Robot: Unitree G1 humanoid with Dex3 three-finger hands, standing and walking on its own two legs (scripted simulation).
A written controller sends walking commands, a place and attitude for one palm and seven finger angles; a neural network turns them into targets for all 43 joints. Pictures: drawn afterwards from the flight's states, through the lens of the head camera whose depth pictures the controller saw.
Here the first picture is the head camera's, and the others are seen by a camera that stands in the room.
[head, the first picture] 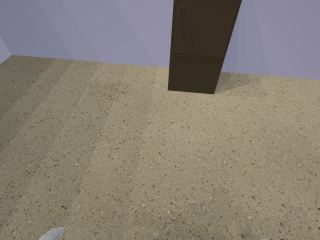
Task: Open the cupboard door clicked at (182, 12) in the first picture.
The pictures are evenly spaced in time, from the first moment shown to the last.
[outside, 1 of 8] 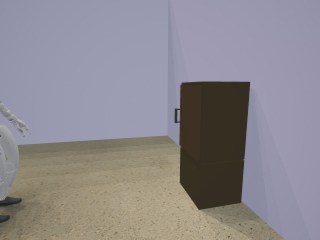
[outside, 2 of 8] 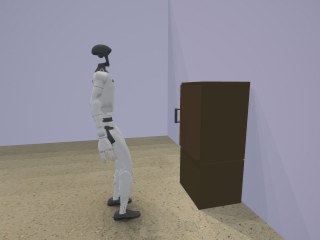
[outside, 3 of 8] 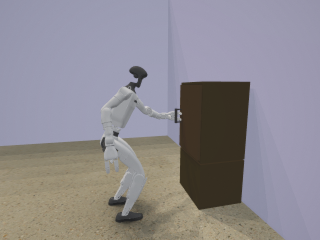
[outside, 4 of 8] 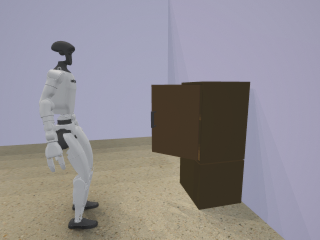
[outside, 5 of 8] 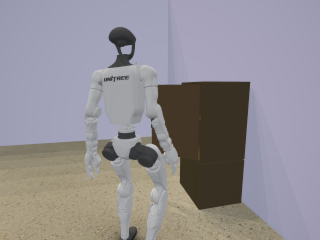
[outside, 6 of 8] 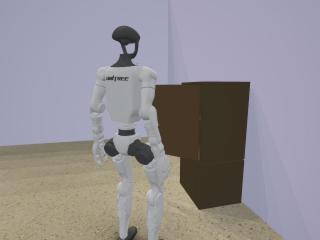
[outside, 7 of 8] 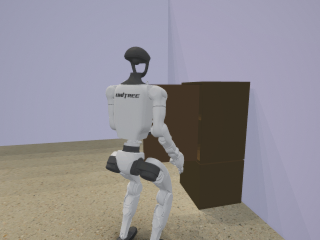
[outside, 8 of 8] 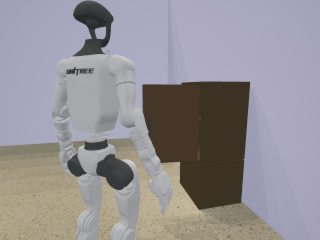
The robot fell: no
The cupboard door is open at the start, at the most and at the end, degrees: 0 86 86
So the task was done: yes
